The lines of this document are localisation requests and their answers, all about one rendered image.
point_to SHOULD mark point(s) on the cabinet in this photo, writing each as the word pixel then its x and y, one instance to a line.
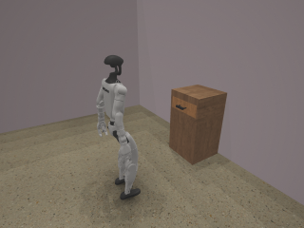
pixel 196 139

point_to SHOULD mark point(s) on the right robot upper arm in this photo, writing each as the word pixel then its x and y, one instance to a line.
pixel 120 92

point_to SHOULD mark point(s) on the handle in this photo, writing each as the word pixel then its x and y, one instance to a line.
pixel 180 107

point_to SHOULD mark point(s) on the right robot thigh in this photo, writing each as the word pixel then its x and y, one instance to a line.
pixel 134 149

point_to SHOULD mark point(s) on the left robot hand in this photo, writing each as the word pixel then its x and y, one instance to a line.
pixel 103 127

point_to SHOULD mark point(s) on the right robot forearm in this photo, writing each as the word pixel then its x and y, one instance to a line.
pixel 119 124

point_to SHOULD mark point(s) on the drawer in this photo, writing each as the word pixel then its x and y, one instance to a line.
pixel 190 109

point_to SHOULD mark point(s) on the left robot forearm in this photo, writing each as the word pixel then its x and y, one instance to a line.
pixel 101 113

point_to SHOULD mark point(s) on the left robot upper arm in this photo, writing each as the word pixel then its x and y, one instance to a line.
pixel 100 99

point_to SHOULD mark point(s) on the robot left foot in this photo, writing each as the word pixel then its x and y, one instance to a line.
pixel 118 181

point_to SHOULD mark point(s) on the right robot hand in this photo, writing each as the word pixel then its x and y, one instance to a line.
pixel 125 149

